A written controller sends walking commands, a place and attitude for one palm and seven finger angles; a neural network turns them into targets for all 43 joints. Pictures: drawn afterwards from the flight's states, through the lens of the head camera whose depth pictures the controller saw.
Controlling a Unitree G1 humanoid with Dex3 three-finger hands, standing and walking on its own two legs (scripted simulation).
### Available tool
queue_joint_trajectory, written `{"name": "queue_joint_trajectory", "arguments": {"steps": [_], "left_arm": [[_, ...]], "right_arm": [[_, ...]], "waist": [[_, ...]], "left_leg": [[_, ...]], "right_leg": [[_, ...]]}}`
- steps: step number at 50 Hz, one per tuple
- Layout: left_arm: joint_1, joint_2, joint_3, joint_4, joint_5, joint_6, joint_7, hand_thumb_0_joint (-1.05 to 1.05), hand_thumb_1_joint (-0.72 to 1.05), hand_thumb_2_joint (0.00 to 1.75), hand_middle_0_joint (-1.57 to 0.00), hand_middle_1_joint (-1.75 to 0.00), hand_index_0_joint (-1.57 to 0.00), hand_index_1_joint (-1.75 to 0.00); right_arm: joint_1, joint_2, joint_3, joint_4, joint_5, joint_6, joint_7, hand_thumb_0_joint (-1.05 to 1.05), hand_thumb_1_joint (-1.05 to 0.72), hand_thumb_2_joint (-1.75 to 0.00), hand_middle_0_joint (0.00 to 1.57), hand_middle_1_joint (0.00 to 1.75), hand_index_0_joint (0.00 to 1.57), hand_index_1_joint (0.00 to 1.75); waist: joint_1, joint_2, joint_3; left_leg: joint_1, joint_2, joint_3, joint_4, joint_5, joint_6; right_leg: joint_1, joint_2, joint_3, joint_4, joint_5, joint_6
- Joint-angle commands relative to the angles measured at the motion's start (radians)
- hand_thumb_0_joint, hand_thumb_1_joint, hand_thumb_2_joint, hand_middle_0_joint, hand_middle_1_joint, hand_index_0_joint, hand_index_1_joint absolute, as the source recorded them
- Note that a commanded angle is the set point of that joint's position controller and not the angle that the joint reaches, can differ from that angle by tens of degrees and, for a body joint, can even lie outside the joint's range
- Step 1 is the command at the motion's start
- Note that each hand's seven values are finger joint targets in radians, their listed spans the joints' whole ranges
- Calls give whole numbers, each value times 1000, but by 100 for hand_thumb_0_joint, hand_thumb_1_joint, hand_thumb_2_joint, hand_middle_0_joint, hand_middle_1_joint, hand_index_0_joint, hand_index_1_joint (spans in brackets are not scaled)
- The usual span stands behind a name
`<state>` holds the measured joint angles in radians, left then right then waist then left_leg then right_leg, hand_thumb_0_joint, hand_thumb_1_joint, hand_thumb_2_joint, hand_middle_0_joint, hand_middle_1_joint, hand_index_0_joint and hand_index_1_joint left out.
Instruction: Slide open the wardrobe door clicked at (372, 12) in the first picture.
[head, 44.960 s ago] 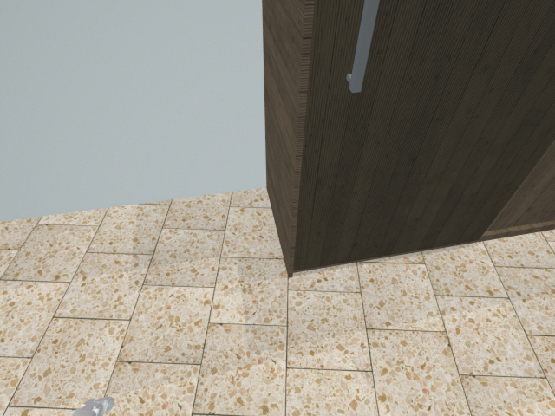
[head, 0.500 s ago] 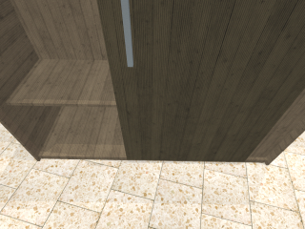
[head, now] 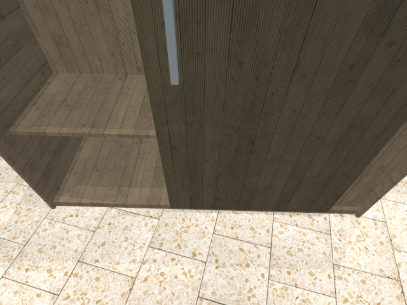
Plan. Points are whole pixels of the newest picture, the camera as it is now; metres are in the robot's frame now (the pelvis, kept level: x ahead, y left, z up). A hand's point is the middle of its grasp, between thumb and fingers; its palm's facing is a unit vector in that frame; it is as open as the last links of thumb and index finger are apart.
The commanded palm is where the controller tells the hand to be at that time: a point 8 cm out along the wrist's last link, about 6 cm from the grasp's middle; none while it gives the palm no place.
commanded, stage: look to check the result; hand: left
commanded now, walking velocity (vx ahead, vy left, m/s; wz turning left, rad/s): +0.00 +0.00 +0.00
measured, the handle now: (170, 16) +0.66 +0.12 +0.25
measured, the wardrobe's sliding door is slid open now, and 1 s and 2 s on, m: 0.64 0.64 0.64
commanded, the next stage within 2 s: stand and wait in 0.26 s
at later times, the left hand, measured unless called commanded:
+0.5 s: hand out of the picture +0.02 +0.17 -0.18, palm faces +0.02 -0.98 -0.20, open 7.4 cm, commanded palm none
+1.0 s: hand out of the picture +0.02 +0.17 -0.18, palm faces +0.03 -0.98 -0.21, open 7.4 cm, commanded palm none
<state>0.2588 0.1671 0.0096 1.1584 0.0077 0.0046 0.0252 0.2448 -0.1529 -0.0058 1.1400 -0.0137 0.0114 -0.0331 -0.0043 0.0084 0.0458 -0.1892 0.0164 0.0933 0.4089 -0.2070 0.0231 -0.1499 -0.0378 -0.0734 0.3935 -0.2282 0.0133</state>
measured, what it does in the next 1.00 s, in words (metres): stands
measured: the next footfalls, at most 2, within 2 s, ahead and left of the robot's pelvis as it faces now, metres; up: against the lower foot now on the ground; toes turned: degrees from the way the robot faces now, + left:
none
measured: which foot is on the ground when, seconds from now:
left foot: down 0.00-1.00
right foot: down 0.00-1.00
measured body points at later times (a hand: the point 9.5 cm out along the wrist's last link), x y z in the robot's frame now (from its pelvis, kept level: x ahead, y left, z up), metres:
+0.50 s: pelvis +0.01 -0.01 +0.00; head +0.02 -0.01 +0.45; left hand +0.02 +0.22 -0.16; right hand +0.02 -0.23 -0.16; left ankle +0.01 +0.10 -0.74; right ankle -0.01 -0.13 -0.74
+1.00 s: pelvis +0.01 -0.02 +0.00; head +0.02 -0.01 +0.45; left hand +0.02 +0.22 -0.16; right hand +0.02 -0.25 -0.16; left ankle +0.01 +0.10 -0.74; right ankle -0.01 -0.13 -0.74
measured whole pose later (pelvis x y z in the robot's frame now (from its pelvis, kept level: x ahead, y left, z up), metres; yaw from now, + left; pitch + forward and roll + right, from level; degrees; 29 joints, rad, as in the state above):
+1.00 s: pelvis +0.01 -0.02 +0.00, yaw +0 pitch -1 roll +0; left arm 0.23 0.18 0.01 1.15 0.01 -0.01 0.02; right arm 0.22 -0.17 -0.01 1.15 -0.01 0.01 -0.03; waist -0.01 0.00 0.04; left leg -0.16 0.03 0.08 0.38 -0.20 0.00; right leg -0.11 -0.02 -0.09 0.36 -0.23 -0.01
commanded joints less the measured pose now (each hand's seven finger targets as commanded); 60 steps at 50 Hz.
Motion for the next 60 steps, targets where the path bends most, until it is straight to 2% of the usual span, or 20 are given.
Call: {"name": "queue_joint_trajectory", "arguments": {"steps": [1,3,5,18,21,34,38,42,45,48,55,60], "left_arm": [[42,102,13,-26,4,-19,7,0,90,90,-20,-30,-20,-30],[40,109,13,-26,5,-20,7,0,90,90,-20,-30,-20,-30],[40,106,14,-25,5,-19,7,0,90,90,-20,-30,-20,-30],[32,105,16,-27,5,-23,7,0,90,90,-20,-30,-20,-30],[27,107,16,-29,4,-22,7,0,90,90,-20,-30,-20,-30],[24,114,15,-29,2,-26,7,0,90,90,-20,-30,-20,-30],[22,126,19,-34,3,-30,7,0,90,90,-20,-30,-20,-30],[22,132,19,-32,3,-31,7,0,90,90,-20,-30,-20,-30],[17,132,20,-32,2,-31,6,0,90,90,-20,-30,-20,-30],[12,144,22,-32,3,-34,6,0,90,90,-20,-30,-20,-30],[-3,156,21,-32,3,-33,3,0,90,90,-20,-30,-20,-30],[-17,176,25,-37,3,-36,1,0,90,90,-20,-30,-20,-30]], "right_arm": [[53,-109,-19,-24,-4,-18,-5,0,-90,-90,20,30,20,30],[47,-114,-20,-24,-3,-18,-5,0,-90,-90,20,30,20,30],[44,-112,-20,-25,-4,-17,-5,0,-90,-90,20,30,20,30],[35,-116,-17,-25,-4,-22,-6,0,-90,-90,20,30,20,30],[36,-114,-17,-21,-4,-21,-7,0,-90,-90,20,30,20,30],[34,-118,-16,-17,-4,-20,-6,0,-90,-90,20,30,20,30],[29,-129,-19,-19,-3,-23,-6,0,-90,-90,20,30,20,30],[24,-136,-20,-21,-2,-20,-6,0,-90,-90,20,30,20,30],[23,-134,-20,-17,-3,-22,-7,0,-90,-90,20,30,20,30],[17,-143,-21,-21,-2,-23,-6,0,-90,-90,20,30,20,30],[-2,-160,-23,-21,-4,-20,-5,0,-90,-90,20,30,20,30],[-17,-180,-25,-27,-4,-24,-4,0,-90,-90,20,30,20,30]], "waist": [[-8,-11,2],[-9,-16,6],[-8,8,18],[-7,-4,-17],[-6,0,1],[-5,-14,-3],[-5,0,-25],[-5,-22,-4],[-6,4,-10],[-6,-9,-22],[-7,-8,13],[-6,8,-15]], "left_leg": [[21,103,-113,-81,104,10],[24,104,-114,-79,109,9],[14,102,-115,-87,85,8],[39,106,-112,-78,156,6],[28,104,-114,-83,153,5],[43,105,-108,-82,149,1],[57,107,-108,-75,183,2],[56,106,-110,-79,165,0],[53,107,-108,-81,169,0],[62,109,-109,-79,179,0],[50,109,-112,-93,131,-3],[65,113,-114,-94,157,-1]], "right_leg": [[-50,-78,84,-76,70,-36],[-51,-79,84,-79,71,-36],[-54,-78,89,-84,51,-36],[-23,-81,83,-80,118,-36],[-23,-81,81,-82,114,-37],[-18,-85,83,-98,122,-40],[-2,-87,84,-91,170,-43],[-15,-85,84,-102,155,-43],[-4,-88,88,-104,162,-45],[5,-90,83,-103,179,-45],[-17,-89,89,-126,116,-47],[1,-92,90,-123,150,-49]]}}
